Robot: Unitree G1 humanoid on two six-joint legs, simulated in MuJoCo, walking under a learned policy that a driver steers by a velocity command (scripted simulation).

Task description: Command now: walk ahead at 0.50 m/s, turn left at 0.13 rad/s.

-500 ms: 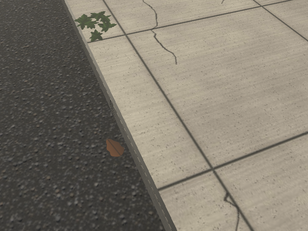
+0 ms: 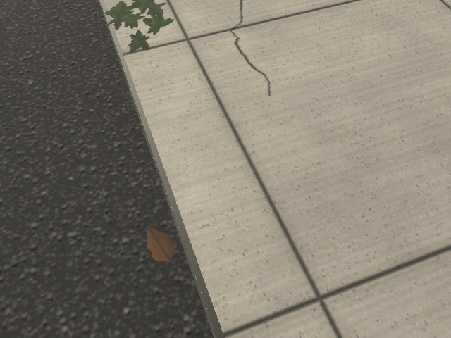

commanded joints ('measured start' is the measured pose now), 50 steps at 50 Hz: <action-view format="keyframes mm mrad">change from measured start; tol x32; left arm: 1 56 103 30 -6 -11 -24 11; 50 29 73 -23 -289 -1 77 97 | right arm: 1 91 -25 -20 -26 -12 28 -5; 17 -334 -16 8 -186 -16 38 95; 23 244 -183 -60 28 -73 21 45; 50 -75 -81 4 -221 -22 139 -31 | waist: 1 -11 -120 -120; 18 133 -65 33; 26 -115 77 -726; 40 103 122 -300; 43 82 -461 -325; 50 -14 -131 -156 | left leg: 1 -90 35 -26 20 65 -15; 17 -306 2 24 -489 521 -38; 22 358 -118 177 -715 786 32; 24 1008 215 -187 -293 1868 333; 29 497 313 -431 -599 796 404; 33 53 130 -208 -679 844 273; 41 176 25 -30 -579 901 144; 43 -42 -264 -47 -96 -318 -7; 44 -151 -311 -192 218 -422 -34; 50 -180 -209 -30 404 61 -73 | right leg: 1 69 -349 282 -192 -30 -187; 18 274 -344 -41 120 -62 -2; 22 107 -239 -104 800 144 93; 23 -234 -92 -110 1277 -648 161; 25 -696 -55 214 1768 -801 195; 40 -236 -95 -33 751 -290 46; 44 -184 -491 959 28 -89 -341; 50 -306 -294 393 159 -340 -125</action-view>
